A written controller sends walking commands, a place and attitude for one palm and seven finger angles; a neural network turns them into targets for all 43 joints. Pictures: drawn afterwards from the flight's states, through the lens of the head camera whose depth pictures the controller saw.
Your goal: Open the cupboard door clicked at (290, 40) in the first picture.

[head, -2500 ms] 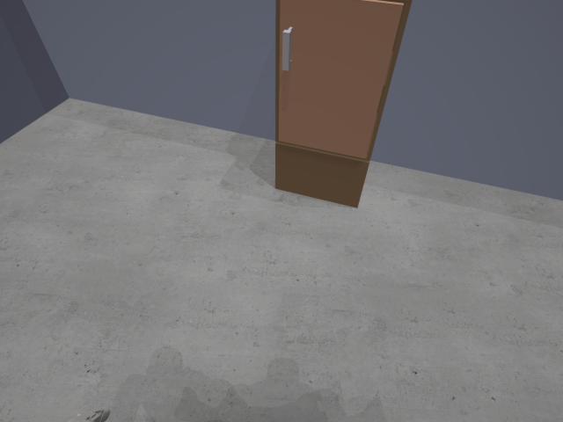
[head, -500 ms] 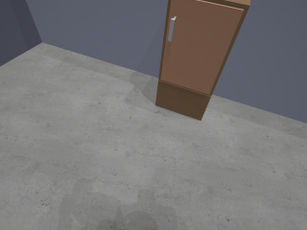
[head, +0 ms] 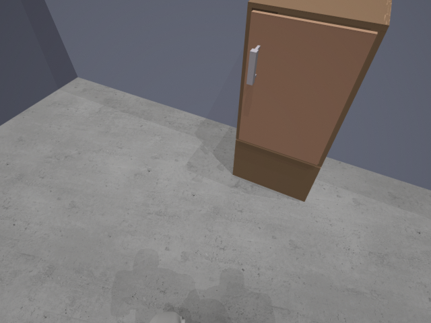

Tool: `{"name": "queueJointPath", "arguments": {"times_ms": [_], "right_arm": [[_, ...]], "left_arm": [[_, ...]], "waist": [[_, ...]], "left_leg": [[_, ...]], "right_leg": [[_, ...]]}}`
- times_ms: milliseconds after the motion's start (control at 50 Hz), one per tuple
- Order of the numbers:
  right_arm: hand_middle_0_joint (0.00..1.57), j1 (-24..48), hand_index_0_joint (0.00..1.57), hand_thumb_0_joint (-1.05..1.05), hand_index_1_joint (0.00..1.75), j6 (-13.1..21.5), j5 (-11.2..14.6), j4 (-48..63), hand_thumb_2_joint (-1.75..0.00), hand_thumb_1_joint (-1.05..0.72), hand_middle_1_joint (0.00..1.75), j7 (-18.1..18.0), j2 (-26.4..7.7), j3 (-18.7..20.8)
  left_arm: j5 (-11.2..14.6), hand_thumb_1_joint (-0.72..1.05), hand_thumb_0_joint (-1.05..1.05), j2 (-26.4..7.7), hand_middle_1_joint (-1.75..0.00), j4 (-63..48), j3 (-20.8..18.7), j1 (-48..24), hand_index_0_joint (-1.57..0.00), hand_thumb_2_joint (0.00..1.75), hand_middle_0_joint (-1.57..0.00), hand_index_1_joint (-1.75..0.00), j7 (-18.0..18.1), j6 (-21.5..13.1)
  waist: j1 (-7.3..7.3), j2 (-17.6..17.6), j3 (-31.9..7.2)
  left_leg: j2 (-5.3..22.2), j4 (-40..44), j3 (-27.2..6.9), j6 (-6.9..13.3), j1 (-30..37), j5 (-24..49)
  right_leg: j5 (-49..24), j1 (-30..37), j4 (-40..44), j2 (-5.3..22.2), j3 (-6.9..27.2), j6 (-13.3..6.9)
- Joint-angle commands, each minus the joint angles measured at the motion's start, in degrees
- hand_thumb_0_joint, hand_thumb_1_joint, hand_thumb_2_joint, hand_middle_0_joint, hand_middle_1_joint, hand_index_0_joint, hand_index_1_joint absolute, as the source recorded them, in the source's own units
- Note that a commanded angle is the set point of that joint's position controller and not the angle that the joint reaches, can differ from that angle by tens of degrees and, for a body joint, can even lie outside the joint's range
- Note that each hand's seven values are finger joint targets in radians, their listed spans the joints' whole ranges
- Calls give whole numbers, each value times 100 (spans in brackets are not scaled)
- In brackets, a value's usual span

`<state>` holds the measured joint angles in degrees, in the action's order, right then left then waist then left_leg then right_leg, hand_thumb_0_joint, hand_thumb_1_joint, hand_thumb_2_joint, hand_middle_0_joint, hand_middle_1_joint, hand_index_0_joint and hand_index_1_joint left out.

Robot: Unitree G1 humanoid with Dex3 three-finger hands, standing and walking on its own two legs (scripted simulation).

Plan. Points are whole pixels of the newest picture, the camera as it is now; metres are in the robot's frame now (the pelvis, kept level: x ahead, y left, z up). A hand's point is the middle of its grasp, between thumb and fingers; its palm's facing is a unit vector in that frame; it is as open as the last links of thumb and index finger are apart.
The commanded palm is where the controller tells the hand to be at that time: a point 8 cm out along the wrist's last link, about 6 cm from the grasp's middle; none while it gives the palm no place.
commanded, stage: turn to face it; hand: left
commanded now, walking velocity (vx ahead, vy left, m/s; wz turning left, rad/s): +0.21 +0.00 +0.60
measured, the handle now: (254, 65) +0.97 -0.13 -0.01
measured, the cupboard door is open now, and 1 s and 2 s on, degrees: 0 0 0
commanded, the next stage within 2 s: take the last steps up to it in 1.04 s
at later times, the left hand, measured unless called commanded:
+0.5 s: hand out of the picture +0.13 +0.21 -0.17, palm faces +0.03 -0.98 -0.18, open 7.3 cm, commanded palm none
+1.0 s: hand (147, 252) +0.31 +0.18 -0.15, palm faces -0.26 -0.93 -0.25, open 7.3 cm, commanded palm none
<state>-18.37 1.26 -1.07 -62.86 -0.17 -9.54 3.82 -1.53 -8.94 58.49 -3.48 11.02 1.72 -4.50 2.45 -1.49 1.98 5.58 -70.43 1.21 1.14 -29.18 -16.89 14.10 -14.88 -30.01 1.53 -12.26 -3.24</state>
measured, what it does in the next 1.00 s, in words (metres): walks ahead, turning right: left foot, then right foot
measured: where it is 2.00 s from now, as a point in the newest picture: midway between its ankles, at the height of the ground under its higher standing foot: (224, 311)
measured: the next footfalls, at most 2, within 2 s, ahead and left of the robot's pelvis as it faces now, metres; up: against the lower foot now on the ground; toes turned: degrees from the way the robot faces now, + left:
left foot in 0.26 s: +0.24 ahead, +0.15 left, +0.00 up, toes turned +11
right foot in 0.64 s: +0.21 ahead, -0.10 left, +0.00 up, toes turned -18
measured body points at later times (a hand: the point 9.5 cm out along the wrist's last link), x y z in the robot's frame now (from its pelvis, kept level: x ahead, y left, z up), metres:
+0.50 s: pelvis +0.15 +0.04 +0.00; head +0.17 +0.04 +0.45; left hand +0.13 +0.27 -0.16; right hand +0.25 -0.19 -0.14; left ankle +0.20 +0.14 -0.73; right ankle +0.14 -0.08 -0.68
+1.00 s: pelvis +0.16 +0.01 +0.01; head +0.18 +0.00 +0.46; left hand +0.32 +0.22 -0.13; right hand +0.13 -0.26 -0.14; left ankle +0.20 +0.15 -0.70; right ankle +0.18 -0.09 -0.73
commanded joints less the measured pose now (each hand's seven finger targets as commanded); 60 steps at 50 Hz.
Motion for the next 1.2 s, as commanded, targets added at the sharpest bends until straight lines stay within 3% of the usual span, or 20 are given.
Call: {"name": "queueJointPath", "arguments": {"times_ms": [0, 140, 200, 220, 240, 300, 360, 520, 580, 600, 620, 640, 700, 740, 920, 1020, 1040, 1080, 1140, 1180], "right_arm": [[20, -253, 20, 0, 30, -113, -42, 382, -90, -90, 30, 134, 29, -21], [20, 909, 20, 0, 30, 38, -32, 799, -90, -90, 30, 200, -2, -154], [20, 83, 20, 0, 30, 139, -61, 476, -90, -90, 30, 69, -380, -109], [20, -421, 20, 0, 30, 183, -96, 369, -90, -90, 30, -3, -914, -25], [20, -746, 20, 0, 30, 155, -48, 314, -90, -90, 30, -52, -1397, 62], [20, 178, 20, 0, 30, 130, 2, 549, -90, -90, 30, -185, -1126, -22], [20, 835, 20, 0, 30, 91, -16, 699, -90, -90, 30, -167, -865, -50], [20, 1043, 20, 0, 30, -62, -48, 900, -90, -90, 30, -130, -974, 204], [20, 1117, 20, 0, 30, -158, -38, 1000, -90, -90, 30, -66, -970, 229], [20, 1055, 20, 0, 30, -193, -10, 1126, -90, -90, 30, -37, -671, 174], [20, 1307, 20, 0, 30, -225, 10, 1397, -90, -90, 30, -12, -353, 53], [20, 1436, 20, 0, 30, -301, 25, 1466, -90, -90, 30, -58, -552, 74], [20, 1092, 20, 0, 30, -291, -24, 1220, -90, -90, 30, -39, -714, 121], [20, 876, 20, 0, 30, -292, -37, 1104, -90, -90, 30, -46, -710, 85], [20, 822, 20, 0, 30, -261, 29, 1131, -90, -90, 30, -118, -677, -27], [20, 7, 20, 0, 30, -160, 67, 852, -90, -90, 30, -196, -657, -78], [20, -119, 20, 0, 30, -121, 54, 811, -90, -90, 30, -214, -825, -65], [20, 168, 20, 0, 30, -129, -15, 1041, -90, -90, 30, -217, -1423, 21], [20, 676, 20, 0, 30, -75, -66, 1040, -90, -90, 30, -264, -1019, -93], [20, 410, 20, 0, 30, -11, -53, 935, -90, -90, 30, -245, -966, -87]], "left_arm": [[-15, 90, 0, -566, -30, -38, 4, 531, -20, 90, -20, -30, -58, -73], [2, 90, 0, -762, -30, 197, 89, 1251, -20, 90, -20, -30, -44, -11], [50, 90, 0, -744, -30, 296, 109, 1295, -20, 90, -20, -30, -15, 86], [102, 90, 0, -564, -30, 256, 141, 1485, -20, 90, -20, -30, -8, 128], [145, 90, 0, -337, -30, 240, 159, 1768, -20, 90, -20, -30, -5, 170], [84, 90, 0, -523, -30, 135, 42, 1081, -20, 90, -20, -30, -31, 333], [57, 90, 0, -313, -30, 88, -46, 1204, -20, 90, -20, -30, -135, 536], [3, 90, 0, -191, -30, -425, -185, 916, -20, 90, -20, -30, -204, 646], [-28, 90, 0, -430, -30, -447, -219, 1170, -20, 90, -20, -30, -187, 565], [-76, 90, 0, -954, -30, -502, -292, 1271, -20, 90, -20, -30, -135, 499], [-43, 90, 0, -1503, -30, -550, -360, 1373, -20, 90, -20, -30, -76, 456], [13, 90, 0, -1560, -30, -601, -344, 1410, -20, 90, -20, -30, -29, 472], [5, 90, 0, -1261, -30, -870, -294, 262, -20, 90, -20, -30, -10, 501], [18, 90, 0, -1203, -30, -918, -253, 117, -20, 90, -20, -30, -44, 482], [2, 90, 0, -1400, -30, -739, -281, 298, -20, 90, -20, -30, -81, 537], [72, 90, 0, -1301, -30, -767, -253, -118, -20, 90, -20, -30, -85, 614], [101, 90, 0, -1107, -30, -806, -209, -135, -20, 90, -20, -30, -104, 633], [85, 90, 0, -807, -30, -946, -138, -198, -20, 90, -20, -30, -174, 664], [13, 90, 0, -829, -30, -657, -227, 32, -20, 90, -20, -30, -224, 714], [0, 90, 0, -698, -30, -580, -145, 42, -20, 90, -20, -30, -281, 662]], "waist": [[33, 712, 380], [-384, 670, 288], [-5, 512, -265], [117, -336, -870], [137, -1523, -1384], [45, -898, -644], [-295, -712, -254], [-315, -836, -270], [-537, -168, -226], [-657, 1227, -70], [-796, 2218, -47], [-842, 1758, -202], [-354, 916, -254], [-304, 929, -342], [-477, 843, -437], [-110, 782, -524], [-60, 229, -483], [-122, -1474, 32], [-390, -703, 92], [-250, -593, -125]], "left_leg": [[332, 822, 56, -187, -228, 590], [-45, 3086, 591, -107, 428, 731], [-129, 4252, 681, -75, 2150, 1920], [798, 4184, -134, 224, 3506, 3831], [2030, 4395, -1112, 876, 4051, 5490], [2130, 4892, -647, 1035, 2784, 3925], [1645, 5217, 335, 648, 1748, 2568], [1790, 5099, 770, 583, 1643, 898], [1455, 3988, 1157, 99, 1012, 193], [793, 2596, 1572, -331, 173, -831], [120, 1215, 1043, -513, -661, -1967], [126, 626, 258, -431, -437, -1829], [183, 283, -59, -442, -437, -588], [96, 677, 40, -501, -132, -397], [-180, 2390, 97, -459, 393, -749], [-298, 4468, 224, -306, 1960, 256], [86, 4981, -134, -166, 2405, 283], [1864, 5933, -2056, 745, 1790, 305], [1193, 5750, -969, 698, 1519, 921], [1051, 5697, -670, 670, 2145, 861]], "right_leg": [[-321, -525, 2072, 1613, 742, -334], [-2790, 607, 1280, 1490, 523, -299], [-3209, 576, -109, 1080, 442, -48], [-1621, -290, -1102, 642, 304, 226], [2098, -851, -2490, 105, 279, 391], [2061, -1492, -3954, 400, 1066, 443], [1409, -1065, -3454, 467, 883, 519], [787, -656, -1604, 363, 600, 529], [-171, 304, -289, 147, 464, 435], [-711, 676, 745, 1003, 1877, 101], [-1812, 565, 1441, 2176, 3573, -561], [-1203, 169, 1584, 2182, 3674, -812], [-222, 61, 1446, 1501, 2845, -632], [-593, 54, 1354, 1263, 2476, -549], [-1306, 621, 1269, 1220, 2880, -810], [-1129, -73, 838, 833, 2773, -402], [-580, -552, 528, 491, 2472, -149], [1428, -1396, -1407, -387, 1284, 386], [1077, -1266, -3014, -163, 1494, 458], [944, -1479, -2853, -104, 1227, 491]]}}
